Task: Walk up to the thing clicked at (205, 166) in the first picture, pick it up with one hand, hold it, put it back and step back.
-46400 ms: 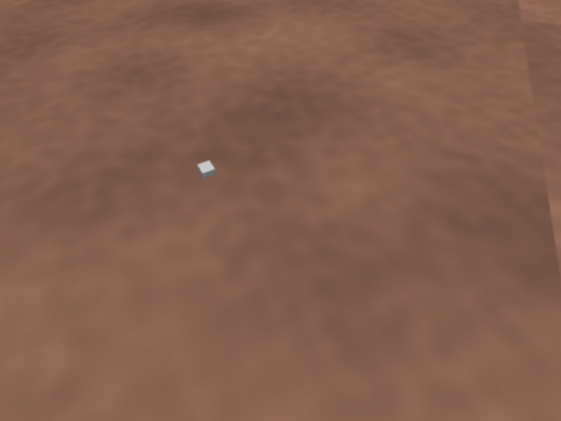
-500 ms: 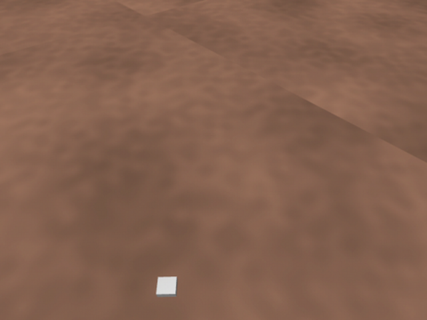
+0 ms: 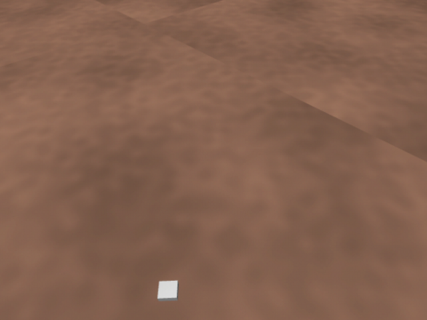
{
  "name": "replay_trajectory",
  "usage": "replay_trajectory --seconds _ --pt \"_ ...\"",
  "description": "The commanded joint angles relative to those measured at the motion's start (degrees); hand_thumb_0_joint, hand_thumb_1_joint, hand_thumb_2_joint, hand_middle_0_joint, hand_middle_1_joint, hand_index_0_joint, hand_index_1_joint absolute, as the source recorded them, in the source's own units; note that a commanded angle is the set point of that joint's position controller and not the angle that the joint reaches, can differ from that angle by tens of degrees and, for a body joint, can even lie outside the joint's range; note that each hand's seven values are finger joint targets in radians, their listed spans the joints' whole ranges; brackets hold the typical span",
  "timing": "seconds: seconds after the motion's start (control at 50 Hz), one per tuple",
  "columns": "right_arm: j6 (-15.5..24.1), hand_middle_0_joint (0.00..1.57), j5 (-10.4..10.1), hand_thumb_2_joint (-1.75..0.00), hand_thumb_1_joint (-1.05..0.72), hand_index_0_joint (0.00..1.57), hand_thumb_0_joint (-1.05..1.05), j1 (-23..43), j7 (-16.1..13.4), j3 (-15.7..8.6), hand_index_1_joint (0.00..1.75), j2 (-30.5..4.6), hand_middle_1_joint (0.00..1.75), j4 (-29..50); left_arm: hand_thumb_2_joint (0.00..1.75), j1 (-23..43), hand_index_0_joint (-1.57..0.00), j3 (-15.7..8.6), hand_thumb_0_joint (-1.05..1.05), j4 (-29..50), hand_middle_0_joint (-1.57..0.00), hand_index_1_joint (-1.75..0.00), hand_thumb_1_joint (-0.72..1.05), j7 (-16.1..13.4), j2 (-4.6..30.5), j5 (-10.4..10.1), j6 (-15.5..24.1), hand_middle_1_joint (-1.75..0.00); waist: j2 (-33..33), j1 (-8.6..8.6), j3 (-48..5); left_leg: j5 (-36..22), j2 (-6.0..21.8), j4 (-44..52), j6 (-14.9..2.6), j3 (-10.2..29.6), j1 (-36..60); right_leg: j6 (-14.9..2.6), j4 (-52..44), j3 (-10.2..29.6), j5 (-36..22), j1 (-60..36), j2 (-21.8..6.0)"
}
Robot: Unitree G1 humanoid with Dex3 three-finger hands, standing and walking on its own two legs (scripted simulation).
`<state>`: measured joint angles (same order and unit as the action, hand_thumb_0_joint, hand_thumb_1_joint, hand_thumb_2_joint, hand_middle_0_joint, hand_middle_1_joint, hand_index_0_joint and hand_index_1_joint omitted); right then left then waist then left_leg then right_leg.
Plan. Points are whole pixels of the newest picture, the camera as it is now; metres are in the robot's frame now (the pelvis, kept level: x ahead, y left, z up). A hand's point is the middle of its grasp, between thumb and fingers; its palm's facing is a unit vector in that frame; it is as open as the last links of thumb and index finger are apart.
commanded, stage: stand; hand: left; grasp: from above
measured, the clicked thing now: (168, 290) +0.42 +0.24 -0.76
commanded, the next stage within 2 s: step back in 1.50 s
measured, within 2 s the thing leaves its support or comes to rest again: neither
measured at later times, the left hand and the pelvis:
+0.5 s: hand out of the picture +0.07 +0.22 -0.16, palm faces +0.01 -0.95 -0.32, open 7.4 cm; pelvis +0.01 -0.01 +0.00, yaw -1 degrees
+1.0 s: hand out of the picture +0.09 +0.22 -0.15, palm faces +0.00 -0.94 -0.34, open 7.4 cm; pelvis +0.01 -0.02 +0.00, yaw -1 degrees
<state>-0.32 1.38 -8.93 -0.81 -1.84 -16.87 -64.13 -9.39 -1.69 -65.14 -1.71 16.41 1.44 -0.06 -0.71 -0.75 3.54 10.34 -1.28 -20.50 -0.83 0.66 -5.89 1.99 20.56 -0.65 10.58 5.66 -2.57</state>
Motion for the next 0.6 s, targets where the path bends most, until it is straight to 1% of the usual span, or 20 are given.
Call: replay_trajectory --seconds 0.0,0.02,0.04,0.08,0.1,0.12,0.14,0.18,0.2,0.24,0.26,0.28,0.3,0.32,0.38,0.44,0.48,0.52,0.56,0.58 --pt "1.64 0.20 -0.04 -0.90 -0.90 0.20 0.00 2.47 -0.78 -1.65 0.30 -10.53 0.30 2.98 0.90 1.71 -0.20 -1.77 0.00 2.67 -0.20 -0.30 0.90 -0.52 10.62 0.13 1.08 -0.30 0.35 0.08 -1.45 -3.29 6.62 5.15 -0.57 6.33 -1.12 -2.32 -3.99 4.26 -2.18 0.65 -4.23" --pt "1.60 0.20 -0.06 -0.90 -0.90 0.20 0.00 2.47 -0.71 -1.54 0.30 -10.48 0.30 2.91 0.90 1.82 -0.20 -1.76 0.00 2.69 -0.20 -0.30 0.90 -0.47 10.90 0.05 1.16 -0.30 1.39 0.01 -0.55 -3.26 6.48 4.92 -0.57 6.09 -1.41 -2.21 -4.55 4.43 -1.78 0.93 -4.24" --pt "1.69 0.20 -0.07 -0.90 -0.90 0.20 0.00 2.45 -0.75 -1.66 0.30 -10.92 0.30 2.88 0.90 2.08 -0.20 -1.82 0.00 2.80 -0.20 -0.30 0.90 -0.45 11.12 0.07 1.18 -0.30 1.49 0.27 -1.82 -4.36 6.68 4.78 -0.59 5.89 0.22 -2.34 -4.47 4.62 -2.63 1.18 -4.34" --pt "1.54 0.20 -0.04 -0.90 -0.90 0.20 0.00 2.11 -0.77 -1.36 0.30 -10.51 0.30 2.39 0.90 2.45 -0.20 -1.73 0.00 2.50 -0.20 -0.30 0.90 -0.44 10.87 -0.06 1.14 -0.30 0.78 0.36 -0.88 -2.85 6.83 4.99 -0.60 5.94 -1.13 -2.32 -4.46 4.40 -1.64 0.66 -4.23" --pt "1.51 0.20 -0.02 -0.90 -0.90 0.20 0.00 2.70 -0.79 -1.44 0.30 -10.89 0.30 2.47 0.90 2.37 -0.20 -1.67 0.00 2.53 -0.20 -0.30 0.90 -0.40 10.65 -0.08 1.13 -0.30 0.60 0.18 -1.58 -2.80 6.73 4.89 -0.66 5.73 -0.76 -2.31 -4.73 4.58 -2.34 0.59 -4.30" --pt "1.48 0.20 -0.15 -0.90 -0.90 0.20 0.00 2.44 -0.72 -1.37 0.30 -10.70 0.30 2.31 0.90 2.25 -0.20 -1.70 0.00 2.23 -0.20 -0.30 0.90 -0.35 11.09 -0.17 1.10 -0.30 1.30 0.30 -0.45 -2.02 6.71 5.32 -0.50 5.89 -1.31 -2.33 -4.96 4.60 -0.95 1.01 -4.16" --pt "1.53 0.20 -0.14 -0.90 -0.90 0.20 0.00 2.79 -0.71 -1.39 0.30 -10.91 0.30 2.37 0.90 2.25 -0.20 -1.61 0.00 2.17 -0.20 -0.30 0.90 -0.31 10.63 -0.13 1.15 -0.30 0.87 0.28 -1.35 -3.01 6.95 4.95 -0.69 5.69 -0.16 -2.46 -4.94 4.71 -2.08 0.84 -4.30" --pt "1.47 0.20 -0.20 -0.90 -0.90 0.20 0.00 2.35 -0.66 -1.14 0.30 -10.52 0.30 2.06 0.90 2.76 -0.20 -1.77 0.00 2.36 -0.20 -0.30 0.90 -0.24 11.31 -0.25 1.24 -0.30 1.22 0.37 -1.02 -2.89 6.78 5.13 -0.47 5.41 -0.49 -2.43 -5.13 4.87 -2.02 0.82 -4.22" --pt "1.62 0.20 -0.12 -0.90 -0.90 0.20 0.00 2.59 -0.68 -1.26 0.30 -11.13 0.30 2.19 0.90 3.14 -0.20 -1.85 0.00 2.50 -0.20 -0.30 0.90 -0.28 11.45 -0.21 1.37 -0.30 0.43 0.51 -2.26 -4.45 7.08 4.76 -0.55 5.39 0.03 -2.45 -5.01 5.02 -3.74 0.01 -4.48" --pt "1.56 0.20 -0.17 -0.90 -0.90 0.20 0.00 2.60 -0.70 -1.07 0.30 -11.08 0.30 2.11 0.90 3.71 -0.20 -1.91 0.00 2.53 -0.20 -0.30 0.90 -0.19 11.61 -0.26 1.34 -0.30 0.49 0.61 -1.63 -3.00 6.87 5.24 -0.42 5.22 -1.02 -2.36 -4.97 4.94 -3.07 0.00 -4.30" --pt "1.57 0.20 -0.30 -0.90 -0.90 0.20 0.00 3.27 -0.67 -1.09 0.30 -11.00 0.30 2.09 0.90 3.01 -0.20 -1.71 0.00 2.11 -0.20 -0.30 0.90 -0.17 11.00 -0.24 1.28 -0.30 0.80 0.29 -1.65 -4.13 7.23 5.19 -0.55 5.54 -0.07 -2.45 -4.98 4.68 -2.81 0.43 -4.16" --pt "1.59 0.20 -0.24 -0.90 -0.90 0.20 0.00 3.40 -0.71 -1.09 0.30 -11.12 0.30 2.14 0.90 2.85 -0.20 -1.62 0.00 1.92 -0.20 -0.30 0.90 -0.14 10.66 -0.27 1.27 -0.30 0.89 0.31 -2.57 -5.12 7.37 4.62 -0.70 5.31 0.82 -2.48 -5.08 4.92 -4.18 0.28 -4.39" --pt "1.54 0.20 -0.25 -0.90 -0.90 0.20 0.00 2.93 -0.75 -1.01 0.30 -10.56 0.30 1.96 0.90 3.39 -0.20 -1.66 0.00 2.01 -0.20 -0.30 0.90 -0.12 10.89 -0.24 1.18 -0.30 1.44 0.56 -2.46 -5.67 7.26 5.11 -0.38 5.19 0.63 -2.61 -4.90 4.69 -4.19 0.49 -4.11" --pt "1.62 0.20 -0.22 -0.90 -0.90 0.20 0.00 2.74 -0.77 -1.11 0.30 -11.44 0.30 1.87 0.90 3.44 -0.20 -1.83 0.00 2.22 -0.20 -0.30 0.90 -0.05 11.55 -0.34 1.23 -0.30 0.88 0.47 -1.60 -4.93 7.23 5.23 -0.20 5.10 0.12 -2.49 -5.26 4.99 -3.66 0.72 -4.11" --pt "1.74 0.20 -0.31 -0.90 -0.90 0.20 0.00 2.98 -0.70 -0.94 0.30 -11.15 0.30 1.80 0.90 3.65 -0.20 -1.80 0.00 2.22 -0.20 -0.30 0.90 -0.05 11.10 -0.50 1.37 -0.30 0.30 0.50 -3.21 -7.10 7.51 4.61 -0.49 4.83 0.60 -2.62 -4.41 4.93 -7.14 -0.92 -4.48" --pt "1.71 0.20 -0.30 -0.90 -0.90 0.20 0.00 2.68 -0.77 -0.75 0.30 -10.67 0.30 1.56 0.90 4.07 -0.20 -1.87 0.00 1.97 -0.20 -0.30 0.90 -0.04 11.30 -0.47 1.29 -0.30 0.96 0.67 -3.34 -7.24 7.64 4.89 -0.36 4.77 1.17 -2.67 -4.40 4.96 -7.03 -0.74 -4.36" --pt "1.83 0.20 -0.34 -0.90 -0.90 0.20 0.00 2.94 -0.84 -0.92 0.30 -11.52 0.30 1.66 0.90 4.10 -0.20 -1.97 0.00 2.22 -0.20 -0.30 0.90 0.02 11.56 -0.62 1.32 -0.30 0.16 0.57 -3.87 -9.80 7.81 4.48 -0.30 4.61 1.86 -2.75 -4.21 5.10 -9.37 -0.90 -4.45" --pt "1.80 0.20 -0.38 -0.90 -0.90 0.20 0.00 3.01 -0.85 -0.50 0.30 -10.43 0.30 1.25 0.90 3.61 -0.20 -1.56 0.00 1.75 -0.20 -0.30 0.90 0.12 10.21 -0.64 1.13 -0.30 0.30 0.31 -3.39 -8.99 7.64 4.70 -0.26 4.44 1.47 -2.71 -4.29 4.80 -8.90 -0.70 -4.13" --pt "1.87 0.20 -0.34 -0.90 -0.90 0.20 0.00 3.35 -0.87 -0.86 0.30 -11.72 0.30 1.70 0.90 4.12 -0.20 -1.94 0.00 2.17 -0.20 -0.30 0.90 0.07 11.79 -0.47 1.23 -0.30 0.81 0.48 -3.87 -10.21 7.88 4.76 -0.23 4.46 2.37 -2.70 -4.11 4.94 -9.93 -0.63 -4.32" --pt "1.87 0.20 -0.40 -0.90 -0.90 0.20 0.00 3.23 -0.83 -0.77 0.30 -11.51 0.30 1.50 0.90 4.29 -0.20 -1.87 0.00 1.98 -0.20 -0.30 0.90 0.08 11.37 -0.58 1.28 -0.30 1.12 0.55 -3.52 -10.18 8.00 4.88 -0.22 4.55 2.05 -2.60 -4.09 4.77 -9.52 -0.77 -4.17"
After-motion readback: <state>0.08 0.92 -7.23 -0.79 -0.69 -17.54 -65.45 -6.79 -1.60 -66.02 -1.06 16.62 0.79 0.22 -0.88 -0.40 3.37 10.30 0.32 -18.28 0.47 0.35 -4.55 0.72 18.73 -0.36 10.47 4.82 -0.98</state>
